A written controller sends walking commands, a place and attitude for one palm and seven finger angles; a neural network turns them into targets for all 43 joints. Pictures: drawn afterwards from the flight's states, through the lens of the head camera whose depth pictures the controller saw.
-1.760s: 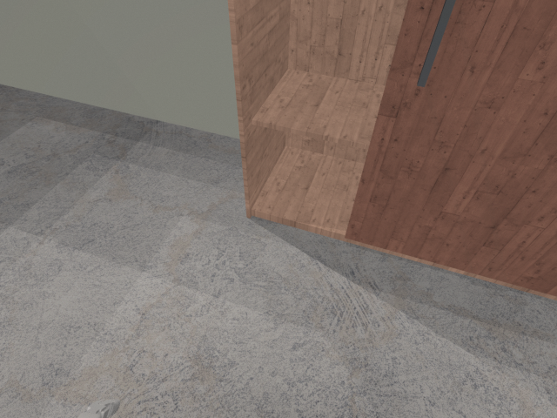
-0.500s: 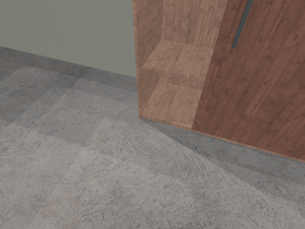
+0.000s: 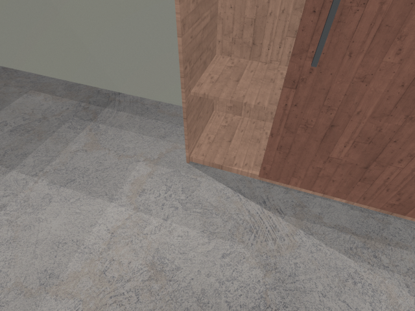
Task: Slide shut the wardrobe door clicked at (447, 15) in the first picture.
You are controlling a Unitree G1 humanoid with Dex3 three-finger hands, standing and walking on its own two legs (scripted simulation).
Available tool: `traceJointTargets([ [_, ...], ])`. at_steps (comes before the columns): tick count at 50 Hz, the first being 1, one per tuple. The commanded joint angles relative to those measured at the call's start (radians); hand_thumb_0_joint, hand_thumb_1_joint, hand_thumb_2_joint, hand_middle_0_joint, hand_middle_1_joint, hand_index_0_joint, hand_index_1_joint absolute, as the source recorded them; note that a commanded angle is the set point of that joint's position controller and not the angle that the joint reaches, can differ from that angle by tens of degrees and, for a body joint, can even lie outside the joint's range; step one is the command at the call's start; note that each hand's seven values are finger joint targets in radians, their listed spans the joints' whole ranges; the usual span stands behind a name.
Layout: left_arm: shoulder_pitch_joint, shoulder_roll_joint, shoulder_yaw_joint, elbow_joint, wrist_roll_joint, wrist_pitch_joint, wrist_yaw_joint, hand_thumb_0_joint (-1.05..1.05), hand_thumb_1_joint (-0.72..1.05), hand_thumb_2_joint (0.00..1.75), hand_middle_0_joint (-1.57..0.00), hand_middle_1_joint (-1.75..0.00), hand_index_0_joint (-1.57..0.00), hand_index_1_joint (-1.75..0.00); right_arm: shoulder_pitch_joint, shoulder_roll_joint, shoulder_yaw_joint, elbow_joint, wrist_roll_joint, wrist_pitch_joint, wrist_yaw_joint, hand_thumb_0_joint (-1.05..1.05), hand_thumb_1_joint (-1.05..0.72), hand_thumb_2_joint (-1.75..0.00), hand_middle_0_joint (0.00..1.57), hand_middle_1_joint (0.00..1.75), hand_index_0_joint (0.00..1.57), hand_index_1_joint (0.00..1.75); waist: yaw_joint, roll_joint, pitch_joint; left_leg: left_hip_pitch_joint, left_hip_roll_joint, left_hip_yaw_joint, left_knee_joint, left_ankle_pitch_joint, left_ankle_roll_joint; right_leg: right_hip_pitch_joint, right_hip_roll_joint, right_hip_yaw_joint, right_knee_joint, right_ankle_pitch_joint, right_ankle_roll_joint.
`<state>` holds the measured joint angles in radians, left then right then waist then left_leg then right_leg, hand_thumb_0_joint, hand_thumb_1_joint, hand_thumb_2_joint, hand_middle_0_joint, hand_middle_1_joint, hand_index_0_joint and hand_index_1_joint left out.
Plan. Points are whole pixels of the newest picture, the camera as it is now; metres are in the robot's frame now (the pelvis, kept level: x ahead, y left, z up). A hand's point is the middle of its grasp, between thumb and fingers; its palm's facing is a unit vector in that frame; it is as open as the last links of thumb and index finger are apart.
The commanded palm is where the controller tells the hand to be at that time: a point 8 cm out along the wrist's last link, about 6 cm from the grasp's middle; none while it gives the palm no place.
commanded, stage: look at it before walking up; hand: right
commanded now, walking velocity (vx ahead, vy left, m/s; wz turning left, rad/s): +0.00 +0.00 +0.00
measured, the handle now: (325, 30) +0.93 -0.34 +0.15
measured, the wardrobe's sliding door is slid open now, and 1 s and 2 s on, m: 0.45 0.45 0.45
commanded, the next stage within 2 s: walk to a spot facing it in 0.08 s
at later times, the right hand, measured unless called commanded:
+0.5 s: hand out of the picture +0.03 -0.21 -0.20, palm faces +0.00 +0.99 -0.17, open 7.4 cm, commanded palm none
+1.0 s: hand (263, 249) +0.32 -0.13 -0.18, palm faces -0.05 +0.98 -0.19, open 7.3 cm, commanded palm none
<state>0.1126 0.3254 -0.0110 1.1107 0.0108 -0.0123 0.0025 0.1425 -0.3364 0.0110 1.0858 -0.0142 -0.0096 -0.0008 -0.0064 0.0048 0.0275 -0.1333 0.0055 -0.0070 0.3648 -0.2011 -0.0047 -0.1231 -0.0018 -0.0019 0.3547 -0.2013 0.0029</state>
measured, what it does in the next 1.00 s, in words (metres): walks ahead: left foot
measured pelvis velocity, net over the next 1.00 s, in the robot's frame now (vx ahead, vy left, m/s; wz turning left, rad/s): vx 0.19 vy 0.03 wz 0.02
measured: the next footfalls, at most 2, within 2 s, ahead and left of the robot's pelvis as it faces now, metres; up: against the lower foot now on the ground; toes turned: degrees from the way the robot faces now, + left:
left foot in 0.84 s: +0.29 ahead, +0.14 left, +0.00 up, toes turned +13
right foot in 1.26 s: +0.29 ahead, -0.09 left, +0.00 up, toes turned -15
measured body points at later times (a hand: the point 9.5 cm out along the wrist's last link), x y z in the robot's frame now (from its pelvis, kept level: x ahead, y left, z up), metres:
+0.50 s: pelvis +0.05 -0.02 -0.02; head +0.04 -0.04 +0.43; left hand +0.04 +0.23 -0.16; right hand +0.03 -0.26 -0.18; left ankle +0.00 +0.12 -0.75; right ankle +0.00 -0.12 -0.75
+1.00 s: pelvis +0.19 +0.03 -0.02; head +0.21 +0.04 +0.43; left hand +0.10 +0.24 -0.18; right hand +0.32 -0.18 -0.16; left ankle +0.25 +0.13 -0.75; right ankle +0.11 -0.09 -0.66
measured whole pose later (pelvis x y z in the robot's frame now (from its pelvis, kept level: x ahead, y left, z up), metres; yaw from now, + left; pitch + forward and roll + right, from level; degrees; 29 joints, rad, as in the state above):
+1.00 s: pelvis +0.19 +0.03 -0.02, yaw +1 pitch -3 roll +1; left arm 0.40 0.13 0.04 1.15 0.01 0.01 0.03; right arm 0.11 -0.16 -0.03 0.99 -0.02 -0.04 -0.02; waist 0.06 -0.01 0.08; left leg -0.31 0.05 0.21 0.58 -0.22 0.05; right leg -0.37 -0.07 -0.02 1.22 -0.46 0.00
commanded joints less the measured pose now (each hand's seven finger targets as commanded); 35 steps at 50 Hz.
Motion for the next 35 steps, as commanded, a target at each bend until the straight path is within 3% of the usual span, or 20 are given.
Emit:
traceJointTargets([
  [1,-0.045,0.209,0.042,-0.064,-0.003,-0.023,0.012,0.0,0.9,0.9,-0.2,-0.3,-0.2,-0.3,-0.036,-0.202,-0.042,-0.065,0.002,-0.019,-0.012,0.0,-0.9,-0.9,0.2,0.3,0.2,0.3,0.003,-0.001,-0.057,0.005,0.114,-0.09,-0.054,0.165,0.027,0.014,-0.12,0.092,-0.054,0.168,-0.029],
  [9,-0.051,0.211,0.042,-0.065,-0.003,-0.022,0.012,0.0,0.9,0.9,-0.2,-0.3,-0.2,-0.3,-0.035,-0.204,-0.043,-0.064,0.002,-0.021,-0.013,0.0,-0.9,-0.9,0.2,0.3,0.2,0.3,0.002,0.003,-0.06,0.013,0.118,-0.091,-0.06,0.187,0.028,0.025,-0.119,0.09,-0.056,0.183,-0.028],
  [11,0.011,0.083,0.011,-0.035,0.003,-0.006,0.007,0.0,0.9,0.9,-0.2,-0.3,-0.2,-0.3,0.033,-0.082,-0.015,-0.03,0.004,-0.003,-0.016,0.0,-0.9,-0.9,0.2,0.3,0.2,0.3,0.003,0.01,-0.066,0.008,0.112,-0.085,-0.062,0.04,0.01,0.019,-0.108,0.064,-0.038,0.065,-0.009],
  [12,0.037,0.073,0.012,-0.031,0.005,0.002,0.004,0.0,0.9,0.9,-0.2,-0.3,-0.2,-0.3,0.06,-0.081,-0.017,-0.027,-0.001,0.004,-0.015,0.0,-0.9,-0.9,0.2,0.3,0.2,0.3,-0.002,0.022,-0.059,-0.002,0.108,-0.098,-0.068,-0.096,0.014,-0.001,-0.097,0.056,-0.017,-0.046,-0.012],
  [15,0.059,0.073,0.018,-0.034,0.015,0.009,-0.001,0.0,0.9,0.9,-0.2,-0.3,-0.2,-0.3,0.088,-0.104,-0.032,-0.029,-0.007,0.016,-0.001,0.0,-0.9,-0.9,0.2,0.3,0.2,0.3,-0.006,0.054,0.06,-0.081,0.113,-0.16,-0.106,-0.364,0.042,-0.122,-0.06,0.039,0.018,-0.285,-0.016],
  [17,0.076,0.063,0.024,-0.041,0.016,0.008,-0.001,0.0,0.9,0.9,-0.2,-0.3,-0.2,-0.3,0.123,-0.107,-0.042,-0.033,-0.008,0.017,0.004,0.0,-0.9,-0.9,0.2,0.3,0.2,0.3,-0.012,0.091,0.102,-0.103,0.126,-0.197,-0.119,-0.441,0.068,-0.174,-0.044,0.018,0.084,-0.322,-0.019],
  [19,0.11,0.041,0.024,-0.046,0.015,-0.002,0.001,0.0,0.9,0.9,-0.2,-0.3,-0.2,-0.3,0.151,-0.103,-0.053,-0.035,-0.005,0.01,0.004,0.0,-0.9,-0.9,0.2,0.3,0.2,0.3,-0.007,0.113,0.113,-0.095,0.159,-0.24,-0.125,-0.442,0.102,-0.2,-0.032,-0.017,0.151,-0.272,-0.019],
  [21,0.155,0.022,0.028,-0.043,0.012,-0.017,0.003,0.0,0.9,0.9,-0.2,-0.3,-0.2,-0.3,0.167,-0.083,-0.059,-0.036,0.0,0.0,0.003,0.0,-0.9,-0.9,0.2,0.3,0.2,0.3,0.01,0.08,0.091,-0.102,0.156,-0.223,-0.075,-0.335,0.116,-0.148,-0.042,-0.025,0.16,-0.203,-0.025],
  [23,0.226,0.024,0.036,-0.026,0.009,-0.027,0.007,0.0,0.9,0.9,-0.2,-0.3,-0.2,-0.3,0.151,-0.044,-0.058,-0.045,-0.001,-0.005,0.004,0.0,-0.9,-0.9,0.2,0.3,0.2,0.3,0.041,-0.002,0.103,-0.188,0.093,-0.137,0.054,-0.234,0.094,-0.061,-0.088,0.031,0.083,-0.198,-0.046],
  [24,0.296,0.053,0.045,-0.002,0.012,-0.034,0.012,0.0,0.9,0.9,-0.2,-0.3,-0.2,-0.3,0.126,-0.003,-0.053,-0.058,-0.003,-0.006,0.007,0.0,-0.9,-0.9,0.2,0.3,0.2,0.3,0.067,-0.137,0.106,-0.296,0.015,-0.041,0.227,-0.192,0.063,0.041,-0.181,0.162,-0.012,-0.178,-0.089],
  [25,0.406,0.095,0.063,0.028,0.017,-0.044,0.021,0.0,0.9,0.9,-0.2,-0.3,-0.2,-0.3,0.072,0.043,-0.046,-0.085,-0.005,-0.014,0.007,0.0,-0.9,-0.9,0.2,0.3,0.2,0.3,0.107,-0.287,0.116,-0.451,-0.046,0.083,0.46,-0.236,0.029,0.158,-0.318,0.354,-0.118,-0.045,-0.162],
  [26,0.479,0.077,0.06,0.047,0.018,-0.049,0.032,0.0,0.9,0.9,-0.2,-0.3,-0.2,-0.3,0.019,0.039,-0.046,-0.113,-0.01,-0.024,0.001,0.0,-0.9,-0.9,0.2,0.3,0.2,0.3,0.123,-0.25,0.144,-0.584,-0.017,0.034,0.608,-0.35,0.028,0.24,-0.377,0.409,-0.124,0.214,-0.211],
  [27,0.506,0.046,0.051,0.055,0.015,-0.058,0.039,0.0,0.9,0.9,-0.2,-0.3,-0.2,-0.3,0.02,0.024,-0.053,-0.112,-0.009,-0.03,-0.002,0.0,-0.9,-0.9,0.2,0.3,0.2,0.3,0.114,-0.197,0.127,-0.628,0.018,0.0,0.688,-0.344,0.032,0.287,-0.397,0.391,-0.081,0.431,-0.238],
  [28,0.494,0.02,0.046,0.052,0.014,-0.062,0.044,0.0,0.9,0.9,-0.2,-0.3,-0.2,-0.3,0.016,0.041,-0.057,-0.102,-0.007,-0.033,0.001,0.0,-0.9,-0.9,0.2,0.3,0.2,0.3,0.103,-0.125,0.133,-0.619,0.049,-0.004,0.723,-0.333,0.034,0.273,-0.391,0.324,-0.054,0.549,-0.241],
  [31,0.43,-0.005,0.048,0.034,0.014,-0.071,0.047,0.0,0.9,0.9,-0.2,-0.3,-0.2,-0.3,0.026,0.103,-0.057,-0.1,-0.004,-0.017,0.02,0.0,-0.9,-0.9,0.2,0.3,0.2,0.3,0.053,-0.109,0.133,-0.565,0.076,0.031,0.685,-0.228,0.024,0.201,-0.321,0.149,-0.096,0.453,-0.194],
  [35,0.423,-0.037,0.049,0.041,0.014,-0.075,0.049,0.0,0.9,0.9,-0.2,-0.3,-0.2,-0.3,-0.023,0.149,-0.054,-0.125,-0.004,-0.004,0.034,0.0,-0.9,-0.9,0.2,0.3,0.2,0.3,0.04,-0.148,0.151,-0.438,0.056,0.117,0.453,-0.081,0.031,0.113,-0.248,-0.024,-0.121,0.442,-0.137],
])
